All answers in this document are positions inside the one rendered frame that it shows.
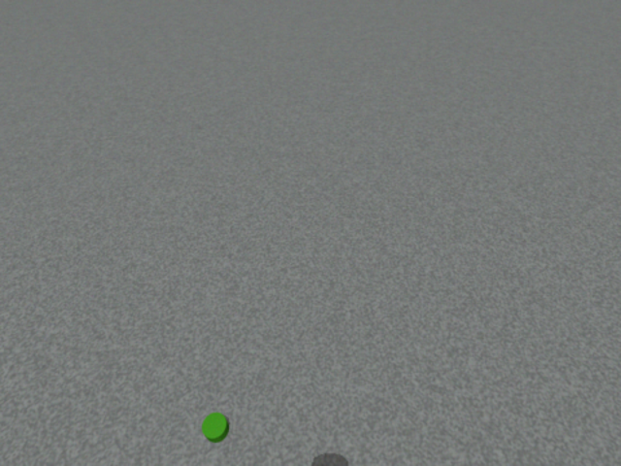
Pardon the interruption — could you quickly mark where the tin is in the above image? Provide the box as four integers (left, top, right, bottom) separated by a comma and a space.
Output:
202, 413, 229, 443

